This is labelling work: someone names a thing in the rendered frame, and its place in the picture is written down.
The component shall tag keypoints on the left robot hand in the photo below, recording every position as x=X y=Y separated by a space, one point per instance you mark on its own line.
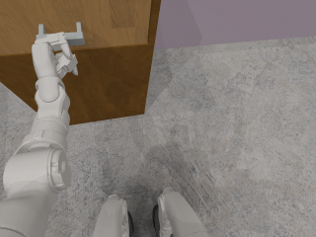
x=46 y=64

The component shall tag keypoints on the robot left shin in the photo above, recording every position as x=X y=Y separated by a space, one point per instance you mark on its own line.
x=124 y=229

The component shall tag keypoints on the drawer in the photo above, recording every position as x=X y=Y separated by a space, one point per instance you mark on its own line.
x=104 y=23

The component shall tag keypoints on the robot left forearm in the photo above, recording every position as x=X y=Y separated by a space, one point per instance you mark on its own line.
x=51 y=124

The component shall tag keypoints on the robot left thigh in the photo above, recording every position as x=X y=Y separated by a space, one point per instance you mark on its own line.
x=112 y=217

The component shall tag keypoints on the handle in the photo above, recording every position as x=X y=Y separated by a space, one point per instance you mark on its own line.
x=74 y=38

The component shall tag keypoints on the robot left upper arm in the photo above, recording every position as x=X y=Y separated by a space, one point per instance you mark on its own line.
x=33 y=181

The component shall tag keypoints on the cabinet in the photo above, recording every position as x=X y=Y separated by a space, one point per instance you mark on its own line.
x=112 y=81

